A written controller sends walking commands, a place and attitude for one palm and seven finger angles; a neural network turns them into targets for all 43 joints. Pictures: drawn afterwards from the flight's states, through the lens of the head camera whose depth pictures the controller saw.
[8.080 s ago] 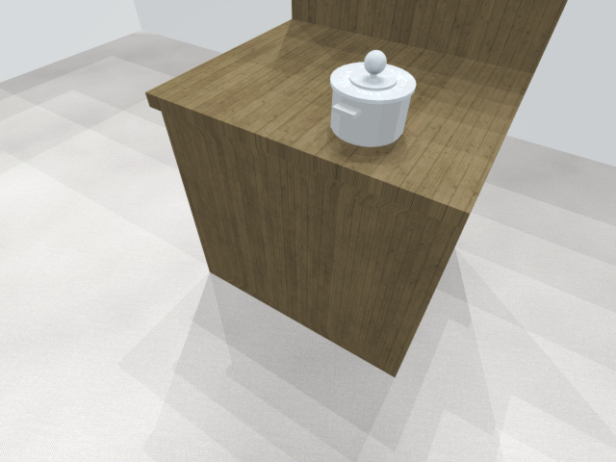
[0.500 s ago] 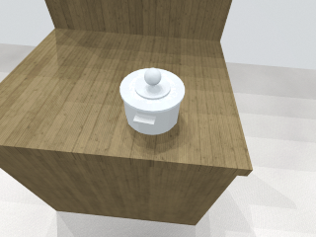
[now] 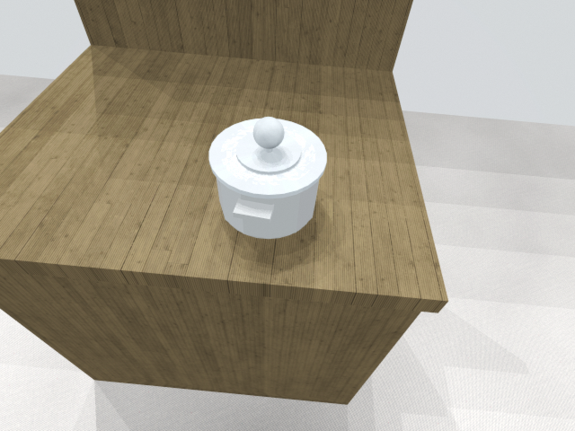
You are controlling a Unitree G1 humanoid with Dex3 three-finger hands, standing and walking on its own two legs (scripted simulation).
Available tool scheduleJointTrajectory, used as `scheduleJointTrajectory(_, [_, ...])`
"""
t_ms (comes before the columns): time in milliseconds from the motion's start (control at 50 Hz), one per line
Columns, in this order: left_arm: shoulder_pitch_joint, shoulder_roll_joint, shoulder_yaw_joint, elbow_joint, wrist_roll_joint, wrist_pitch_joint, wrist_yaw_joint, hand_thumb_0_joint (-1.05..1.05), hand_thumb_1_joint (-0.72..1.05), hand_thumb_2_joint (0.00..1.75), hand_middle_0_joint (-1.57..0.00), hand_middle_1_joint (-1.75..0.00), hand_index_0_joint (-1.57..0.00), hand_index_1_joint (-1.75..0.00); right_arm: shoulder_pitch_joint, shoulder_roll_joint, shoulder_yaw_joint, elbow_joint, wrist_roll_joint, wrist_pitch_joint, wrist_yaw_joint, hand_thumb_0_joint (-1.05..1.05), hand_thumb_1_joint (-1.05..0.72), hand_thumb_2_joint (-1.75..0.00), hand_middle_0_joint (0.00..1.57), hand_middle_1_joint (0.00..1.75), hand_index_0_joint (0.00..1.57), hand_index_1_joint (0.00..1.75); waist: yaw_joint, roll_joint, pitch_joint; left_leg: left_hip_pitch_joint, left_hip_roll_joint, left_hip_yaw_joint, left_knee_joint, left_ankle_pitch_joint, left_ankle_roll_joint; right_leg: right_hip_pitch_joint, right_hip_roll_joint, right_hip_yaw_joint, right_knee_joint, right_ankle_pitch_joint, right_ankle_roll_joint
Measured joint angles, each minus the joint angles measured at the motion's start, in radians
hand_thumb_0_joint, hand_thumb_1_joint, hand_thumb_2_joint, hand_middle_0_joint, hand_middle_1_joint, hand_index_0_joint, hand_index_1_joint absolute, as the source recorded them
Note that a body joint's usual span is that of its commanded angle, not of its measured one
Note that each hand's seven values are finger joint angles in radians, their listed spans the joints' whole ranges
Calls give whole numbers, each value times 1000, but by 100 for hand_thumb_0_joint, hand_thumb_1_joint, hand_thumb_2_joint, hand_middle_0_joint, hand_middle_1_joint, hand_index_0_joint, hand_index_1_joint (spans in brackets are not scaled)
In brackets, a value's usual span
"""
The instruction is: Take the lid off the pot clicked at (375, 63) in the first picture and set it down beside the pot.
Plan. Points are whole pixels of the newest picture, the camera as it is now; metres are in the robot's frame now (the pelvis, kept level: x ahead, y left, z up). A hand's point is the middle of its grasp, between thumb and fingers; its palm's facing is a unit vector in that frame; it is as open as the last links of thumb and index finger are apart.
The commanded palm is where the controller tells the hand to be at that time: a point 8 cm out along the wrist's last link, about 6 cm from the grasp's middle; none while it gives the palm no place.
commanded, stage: shuffle to correct the standing spot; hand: left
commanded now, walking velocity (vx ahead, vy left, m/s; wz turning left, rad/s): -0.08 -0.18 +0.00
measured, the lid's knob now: (268, 132) +0.47 +0.06 +0.17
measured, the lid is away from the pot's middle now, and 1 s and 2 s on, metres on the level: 0.00 0.00 0.00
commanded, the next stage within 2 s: come to a stop and stand still in 0.02 s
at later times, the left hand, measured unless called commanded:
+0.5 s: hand out of the picture -0.01 +0.15 -0.18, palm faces +0.03 -0.99 -0.15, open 7.3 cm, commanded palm none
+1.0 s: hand out of the picture +0.03 +0.23 -0.18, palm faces +0.02 -0.98 -0.22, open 7.4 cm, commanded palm none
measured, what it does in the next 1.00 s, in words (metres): shifts its weight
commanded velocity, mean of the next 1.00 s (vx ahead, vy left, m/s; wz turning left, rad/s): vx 0.00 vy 0.01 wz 0.00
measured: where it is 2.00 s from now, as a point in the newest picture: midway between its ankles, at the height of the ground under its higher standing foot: outside the picture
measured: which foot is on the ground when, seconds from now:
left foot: down 0.00-1.00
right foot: down 0.00-1.00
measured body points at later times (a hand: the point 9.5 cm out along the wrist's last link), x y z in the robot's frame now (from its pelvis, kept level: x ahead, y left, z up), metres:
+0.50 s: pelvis -0.01 -0.01 +0.00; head +0.00 +0.01 +0.45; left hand -0.02 +0.20 -0.17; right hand -0.02 -0.23 -0.15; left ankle -0.01 +0.10 -0.74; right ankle +0.00 -0.12 -0.74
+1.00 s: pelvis +0.01 +0.05 +0.00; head +0.02 +0.06 +0.45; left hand +0.03 +0.28 -0.16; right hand +0.02 -0.18 -0.16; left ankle -0.01 +0.10 -0.74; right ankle +0.00 -0.12 -0.74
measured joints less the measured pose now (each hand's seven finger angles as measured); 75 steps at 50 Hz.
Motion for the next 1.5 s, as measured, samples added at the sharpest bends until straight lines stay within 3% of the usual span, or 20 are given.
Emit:
scheduleJointTrajectory(180, [3, 19, 21, -51, 9, 16, -5, 0, 91, 90, -20, -30, -20, -30, -25, -20, -25, -45, -5, 23, -3, 1, -91, -90, 20, 30, 20, 30, -2, 13, 8, -70, 37, -17, 83, -22, -31, -64, 36, -17, 71, -18, -33])
scheduleJointTrajectory(300, [10, 6, 2, -41, 4, -11, -1, 0, 91, 90, -20, -30, -20, -30, -19, -41, -19, -48, 0, 20, 2, 1, -91, -90, 19, 29, 20, 30, -2, 30, -16, -65, 37, -34, 109, -65, -15, -39, 56, -40, 30, 1, -47])
scheduleJointTrajectory(440, [-2, 4, -10, -26, -1, -18, -2, 1, 92, 90, -20, -30, -20, -30, 6, -17, 5, -26, -1, -1, 7, 1, -92, -90, 19, 29, 20, 30, 15, -3, -17, -12, 18, -19, 17, -3, -12, 0, 39, -22, -36, 35, -31])
scheduleJointTrajectory(520, [3, -1, -17, -19, 0, -41, 8, 1, 92, 90, -20, -30, -20, -30, 17, -20, 14, -33, 1, 2, 14, 1, -93, -90, 19, 29, 20, 30, 15, 15, -9, -30, 15, -14, 38, -13, -4, -4, 37, -17, -48, 46, -16])
scheduleJointTrajectory(640, [19, 7, -13, -18, 3, -23, 3, 1, 91, 90, -21, -30, -20, -30, 47, -40, 10, -94, -9, 6, 22, 1, -92, -90, 20, 29, 20, 30, -18, 49, -51, -56, -28, 2, 95, -52, 46, -46, -5, -2, 46, -17, 4])
scheduleJointTrajectory(900, [-20, 29, -7, -41, 0, -17, 11, 0, 91, 90, -20, -30, -19, -30, 27, -65, 25, -85, -7, -17, 12, 2, -94, -90, 20, 30, 20, 30, 1, 48, -46, 12, -89, 32, 11, -32, 94, -11, -62, 30, 28, -29, 10])
scheduleJointTrajectory(1200, [-20, 9, -14, -11, -3, -8, 9, 0, 91, 90, -20, -30, -20, -30, -9, -56, 25, -61, -2, -22, 3, 1, -92, -90, 20, 29, 20, 30, 9, 15, -4, 50, -93, 26, -15, -33, 93, 31, -68, 25, -2, -27, 46])
scheduleJointTrajectory(1500, [-17, 9, -12, 12, -2, -9, 9, 0, 91, 90, -20, -30, -20, -30, -8, -45, 22, -32, 1, -21, 1, 1, -92, -90, 20, 29, 20, 30, 12, 15, 4, 61, -80, 11, -29, -28, 76, 47, -57, 10, -20, -22, 50])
